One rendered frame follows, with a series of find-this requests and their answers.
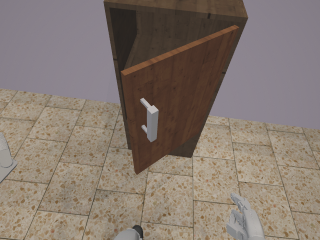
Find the handle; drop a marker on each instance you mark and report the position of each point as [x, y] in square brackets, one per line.
[152, 120]

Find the left robot foot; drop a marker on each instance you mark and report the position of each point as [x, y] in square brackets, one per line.
[139, 230]

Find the cupboard door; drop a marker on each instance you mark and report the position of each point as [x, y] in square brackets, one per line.
[180, 84]

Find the robot left shin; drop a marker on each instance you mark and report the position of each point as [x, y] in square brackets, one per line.
[130, 229]

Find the left robot hand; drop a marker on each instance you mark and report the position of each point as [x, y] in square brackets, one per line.
[7, 164]

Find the right robot hand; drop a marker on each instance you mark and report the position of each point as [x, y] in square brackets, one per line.
[248, 223]

